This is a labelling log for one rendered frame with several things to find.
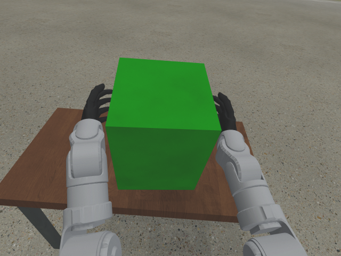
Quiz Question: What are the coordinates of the carton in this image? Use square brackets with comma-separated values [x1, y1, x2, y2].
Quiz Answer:
[105, 58, 222, 190]

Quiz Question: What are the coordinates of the table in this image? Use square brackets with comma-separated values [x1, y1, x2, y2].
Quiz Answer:
[0, 108, 254, 249]

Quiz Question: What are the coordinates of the left robot hand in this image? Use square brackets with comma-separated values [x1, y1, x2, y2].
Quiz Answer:
[81, 84, 113, 123]

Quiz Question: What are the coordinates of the robot left upper arm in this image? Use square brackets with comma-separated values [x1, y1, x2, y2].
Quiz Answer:
[60, 231, 122, 256]

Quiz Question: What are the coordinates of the right robot hand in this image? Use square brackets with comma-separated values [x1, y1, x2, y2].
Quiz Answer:
[213, 92, 237, 133]

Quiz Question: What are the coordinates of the robot right forearm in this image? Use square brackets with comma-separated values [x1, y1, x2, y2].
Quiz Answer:
[215, 130, 307, 256]

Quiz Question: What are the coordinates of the robot right upper arm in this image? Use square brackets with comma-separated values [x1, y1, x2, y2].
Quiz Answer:
[243, 233, 306, 256]

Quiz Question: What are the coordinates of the robot left forearm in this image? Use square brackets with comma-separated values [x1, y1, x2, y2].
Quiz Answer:
[59, 119, 112, 256]

